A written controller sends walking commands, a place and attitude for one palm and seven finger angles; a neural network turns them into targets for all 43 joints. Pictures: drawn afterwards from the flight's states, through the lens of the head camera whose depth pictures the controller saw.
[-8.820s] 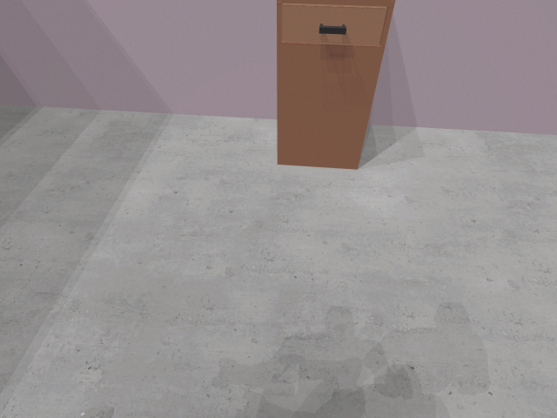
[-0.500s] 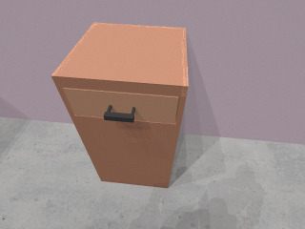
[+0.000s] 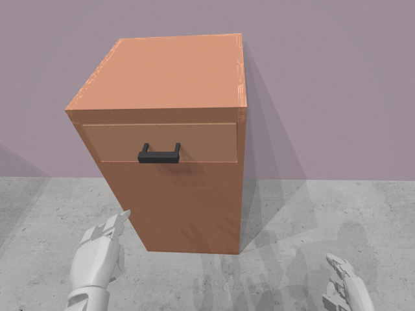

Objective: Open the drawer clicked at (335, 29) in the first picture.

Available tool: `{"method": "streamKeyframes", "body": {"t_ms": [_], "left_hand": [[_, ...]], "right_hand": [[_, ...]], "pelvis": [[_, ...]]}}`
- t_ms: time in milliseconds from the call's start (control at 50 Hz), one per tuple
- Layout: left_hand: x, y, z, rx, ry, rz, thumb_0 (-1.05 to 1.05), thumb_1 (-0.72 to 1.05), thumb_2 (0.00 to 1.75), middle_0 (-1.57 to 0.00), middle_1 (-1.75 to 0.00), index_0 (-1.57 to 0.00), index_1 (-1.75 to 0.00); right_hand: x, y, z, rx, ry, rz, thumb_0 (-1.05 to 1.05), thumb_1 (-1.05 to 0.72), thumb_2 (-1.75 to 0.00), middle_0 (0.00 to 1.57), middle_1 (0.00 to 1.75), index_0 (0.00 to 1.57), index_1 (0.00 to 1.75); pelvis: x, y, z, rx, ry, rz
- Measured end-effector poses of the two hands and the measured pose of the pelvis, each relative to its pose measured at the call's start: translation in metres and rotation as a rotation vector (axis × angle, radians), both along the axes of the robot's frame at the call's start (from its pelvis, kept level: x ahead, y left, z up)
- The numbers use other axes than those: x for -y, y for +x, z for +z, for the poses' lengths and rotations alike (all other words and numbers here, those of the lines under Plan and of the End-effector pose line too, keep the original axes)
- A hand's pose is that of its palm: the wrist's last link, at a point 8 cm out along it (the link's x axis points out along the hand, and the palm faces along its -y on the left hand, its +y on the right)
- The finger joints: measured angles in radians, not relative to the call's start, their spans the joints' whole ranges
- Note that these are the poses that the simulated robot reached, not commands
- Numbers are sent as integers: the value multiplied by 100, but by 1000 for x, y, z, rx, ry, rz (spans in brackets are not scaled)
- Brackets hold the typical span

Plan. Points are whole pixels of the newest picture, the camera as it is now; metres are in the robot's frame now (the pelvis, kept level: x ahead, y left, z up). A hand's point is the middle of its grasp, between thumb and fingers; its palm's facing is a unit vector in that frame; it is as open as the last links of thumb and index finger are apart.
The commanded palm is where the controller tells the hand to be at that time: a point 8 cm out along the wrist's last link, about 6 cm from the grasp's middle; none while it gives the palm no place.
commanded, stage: raise the hand with hooked fingers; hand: left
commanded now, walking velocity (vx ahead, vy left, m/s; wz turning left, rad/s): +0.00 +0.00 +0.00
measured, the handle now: (160, 151) +0.51 +0.16 +0.00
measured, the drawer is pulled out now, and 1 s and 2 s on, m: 0.00 0.00 0.00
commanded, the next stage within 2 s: move the hooked fingers above the handle in 1.62 s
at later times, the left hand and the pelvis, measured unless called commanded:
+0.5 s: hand (104, 256) +0.22 +0.21 +0.02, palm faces +0.02 -0.11 -0.99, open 10.7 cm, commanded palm +0.19 +0.22 +0.07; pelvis -0.01 -0.02 -0.01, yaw +2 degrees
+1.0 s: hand (85, 214) +0.27 +0.24 +0.08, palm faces +0.07 -0.07 -0.99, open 13.4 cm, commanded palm +0.25 +0.24 +0.14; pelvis +0.00 +0.00 +0.02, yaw +2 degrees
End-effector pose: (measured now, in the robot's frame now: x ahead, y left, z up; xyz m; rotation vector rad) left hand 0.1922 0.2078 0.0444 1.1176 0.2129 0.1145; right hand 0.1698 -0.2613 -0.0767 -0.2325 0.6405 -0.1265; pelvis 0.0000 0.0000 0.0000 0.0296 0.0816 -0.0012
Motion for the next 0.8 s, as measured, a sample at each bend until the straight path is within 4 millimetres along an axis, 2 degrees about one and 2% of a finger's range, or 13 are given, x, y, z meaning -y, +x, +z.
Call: {"method": "streamKeyframes", "body": {"t_ms": [60,120,200,260,340,440,520,600,700,800], "left_hand": [[23,-2,-2,57,86,-112,2,72,81,-21,-43,-21,-43],[32,-22,-16,45,145,-157,1,64,78,-22,-48,-22,-47],[20,-50,-31,10,259,-124,0,54,74,-24,-54,-24,-53],[2,-54,-30,22,346,-87,0,46,71,-25,-58,-25,-58],[-14,-36,-9,79,377,-35,0,36,67,-27,-64,-27,-64],[-12,-3,18,89,353,-37,0,24,62,-27,-72,-27,-71],[-7,12,27,51,340,-102,0,16,58,-28,-78,-27,-77],[-10,17,33,36,343,-145,0,7,54,-28,-84,-28,-83],[-21,23,45,76,355,-141,0,-5,49,-29,-91,-29,-90],[-30,33,60,116,361,-119,0,-16,45,-30,-99,-30,-98]], "right_hand": [[0,38,24,58,-3,50,2,-92,-90,20,30,19,30],[-7,66,40,78,-14,116,2,-92,-90,20,30,19,30],[-25,91,38,68,-15,204,1,-91,-90,20,30,19,30],[-42,96,24,32,-1,257,1,-91,-90,20,30,19,30],[-63,85,0,-31,54,276,1,-91,-90,20,30,20,30],[-73,46,-20,-147,122,235,1,-91,-90,20,30,20,30],[-65,13,-28,-234,130,177,1,-91,-90,21,30,20,30],[-46,-11,-31,-297,99,112,1,-91,-90,21,30,20,30],[-22,-20,-29,-328,40,55,1,-91,-90,21,30,20,30],[-14,-6,-20,-291,13,34,2,-91,-90,20,30,20,30]], "pelvis": [[5,-3,-4,-21,11,-24],[10,-5,-7,-32,15,-27],[17,-5,-14,-54,14,-11],[21,-7,-19,-59,8,15],[21,-9,-22,-43,-6,45],[19,-9,-12,-19,-8,44],[16,-7,-3,-8,-7,29],[12,-5,2,-1,-9,20],[7,-3,6,4,-12,23],[2,-1,9,15,-14,27]]}}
